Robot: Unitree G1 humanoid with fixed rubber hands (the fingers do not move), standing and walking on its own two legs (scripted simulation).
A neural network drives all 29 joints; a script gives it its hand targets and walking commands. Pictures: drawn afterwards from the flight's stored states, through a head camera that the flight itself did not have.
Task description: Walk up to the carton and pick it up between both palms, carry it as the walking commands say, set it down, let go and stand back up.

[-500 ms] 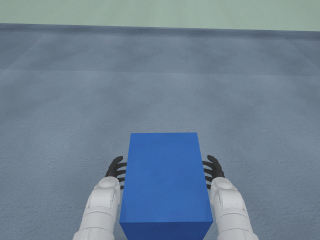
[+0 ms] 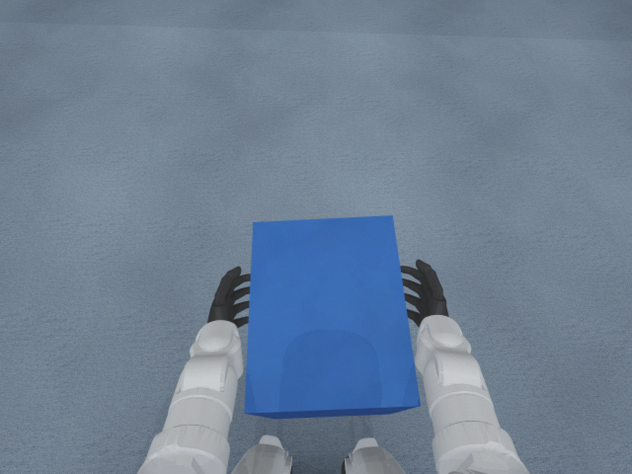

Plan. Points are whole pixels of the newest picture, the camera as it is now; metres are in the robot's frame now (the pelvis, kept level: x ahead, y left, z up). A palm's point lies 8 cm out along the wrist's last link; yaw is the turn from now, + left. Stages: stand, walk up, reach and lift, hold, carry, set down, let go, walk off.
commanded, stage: set down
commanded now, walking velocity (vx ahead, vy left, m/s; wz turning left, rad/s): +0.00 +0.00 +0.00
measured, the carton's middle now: (327, 327) +0.34 -0.01 -0.12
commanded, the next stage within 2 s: none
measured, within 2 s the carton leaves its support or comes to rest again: neither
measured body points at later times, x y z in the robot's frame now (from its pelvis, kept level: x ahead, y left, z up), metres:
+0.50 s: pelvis -0.03 +0.00 -0.08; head +0.15 -0.01 +0.34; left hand +0.37 +0.13 -0.15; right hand +0.38 -0.16 -0.15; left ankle +0.05 +0.10 -0.68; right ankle +0.05 -0.12 -0.68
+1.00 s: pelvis -0.03 -0.01 -0.15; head +0.19 -0.01 +0.25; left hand +0.40 +0.12 -0.24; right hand +0.40 -0.16 -0.23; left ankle +0.05 +0.10 -0.68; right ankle +0.05 -0.12 -0.69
